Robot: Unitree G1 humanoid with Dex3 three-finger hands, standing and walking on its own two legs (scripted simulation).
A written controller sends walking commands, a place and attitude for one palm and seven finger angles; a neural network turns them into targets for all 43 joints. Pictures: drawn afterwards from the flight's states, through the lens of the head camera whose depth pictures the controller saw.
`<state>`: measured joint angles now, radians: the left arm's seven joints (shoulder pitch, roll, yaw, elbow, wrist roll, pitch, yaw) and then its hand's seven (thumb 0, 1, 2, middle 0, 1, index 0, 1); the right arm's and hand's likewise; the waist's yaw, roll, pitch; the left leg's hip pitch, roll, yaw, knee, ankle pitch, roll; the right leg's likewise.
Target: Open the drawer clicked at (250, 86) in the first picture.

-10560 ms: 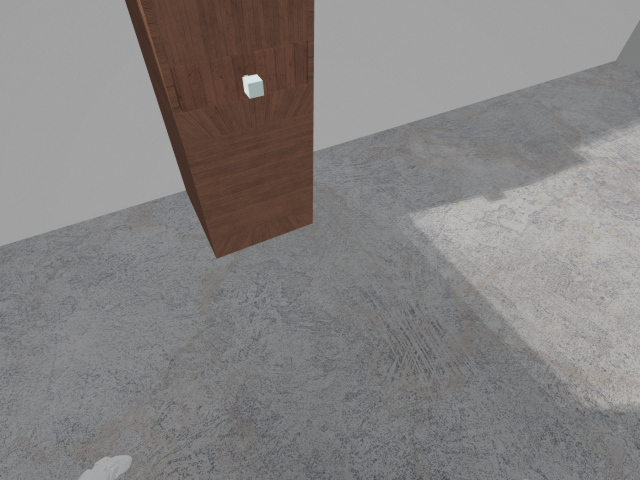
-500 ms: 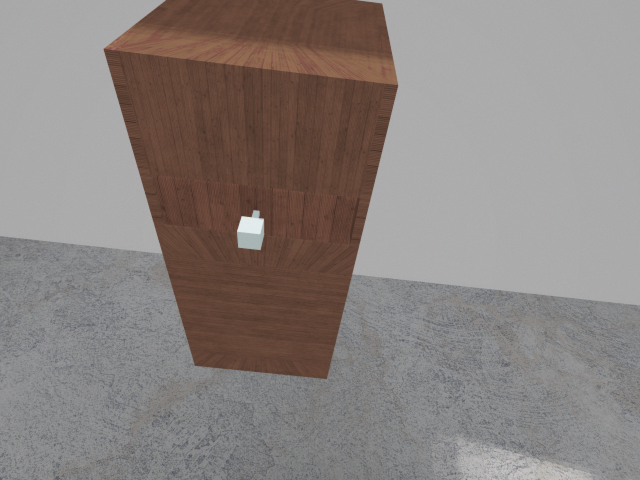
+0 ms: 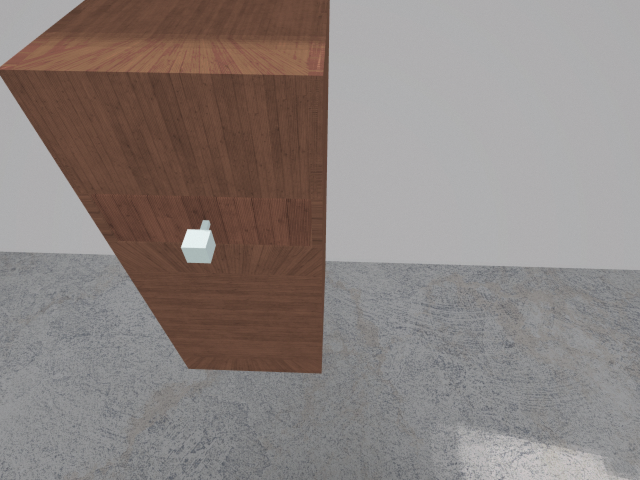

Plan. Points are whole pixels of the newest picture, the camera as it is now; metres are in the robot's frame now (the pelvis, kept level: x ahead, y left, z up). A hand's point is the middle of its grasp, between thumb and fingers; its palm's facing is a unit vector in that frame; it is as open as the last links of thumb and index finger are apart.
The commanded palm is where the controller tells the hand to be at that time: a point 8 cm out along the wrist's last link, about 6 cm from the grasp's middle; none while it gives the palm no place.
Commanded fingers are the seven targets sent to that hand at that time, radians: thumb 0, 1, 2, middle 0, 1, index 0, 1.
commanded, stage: come to a stop and stand still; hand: left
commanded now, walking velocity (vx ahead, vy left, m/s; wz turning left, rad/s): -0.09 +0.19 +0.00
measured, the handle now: (201, 237) +0.52 +0.25 -0.06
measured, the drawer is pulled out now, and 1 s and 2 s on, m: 0.00 0.00 0.00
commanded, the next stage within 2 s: none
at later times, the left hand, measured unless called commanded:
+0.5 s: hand out of the picture -0.02 +0.20 -0.18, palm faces +0.03 -0.98 -0.19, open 7.3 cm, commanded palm none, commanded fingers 0.00 0.90 0.90 -0.20 -0.30 -0.20 -0.30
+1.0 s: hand out of the picture -0.07 +0.13 -0.17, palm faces +0.04 -0.99 -0.12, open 7.3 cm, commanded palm none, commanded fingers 0.00 0.90 0.90 -0.20 -0.30 -0.20 -0.30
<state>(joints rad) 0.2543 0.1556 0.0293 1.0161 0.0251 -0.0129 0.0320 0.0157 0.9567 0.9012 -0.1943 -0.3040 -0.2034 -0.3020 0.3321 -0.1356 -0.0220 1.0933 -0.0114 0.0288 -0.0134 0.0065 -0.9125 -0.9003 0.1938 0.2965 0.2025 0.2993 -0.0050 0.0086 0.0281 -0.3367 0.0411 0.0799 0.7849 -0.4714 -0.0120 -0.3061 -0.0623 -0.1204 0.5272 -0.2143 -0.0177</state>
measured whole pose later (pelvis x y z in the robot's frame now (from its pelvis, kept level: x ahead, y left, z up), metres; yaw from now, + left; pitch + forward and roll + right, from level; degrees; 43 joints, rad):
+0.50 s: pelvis -0.03 +0.02 +0.00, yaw -1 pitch +1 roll +2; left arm 0.27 0.15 0.02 1.05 0.02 0.04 0.03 0.01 0.93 0.90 -0.19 -0.30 -0.20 -0.30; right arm 0.22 -0.15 -0.01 1.01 -0.02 -0.01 -0.03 0.00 -0.94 -0.90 0.20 0.30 0.21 0.30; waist 0.02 -0.03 0.02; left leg -0.26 -0.07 0.16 0.43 -0.19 0.10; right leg -0.21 -0.06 -0.04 0.57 -0.37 0.01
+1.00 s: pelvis -0.04 -0.01 +0.01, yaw +0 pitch -1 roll +0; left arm 0.35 0.10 -0.02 1.12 0.01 -0.01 0.03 0.00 0.91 0.90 -0.19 -0.30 -0.20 -0.30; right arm 0.34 -0.11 0.02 1.16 -0.01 0.01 -0.02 0.00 -0.91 -0.90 0.19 0.30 0.20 0.30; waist 0.00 -0.02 0.01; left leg -0.23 0.00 0.12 0.39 -0.15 0.04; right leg -0.12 0.01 -0.08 0.42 -0.28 -0.04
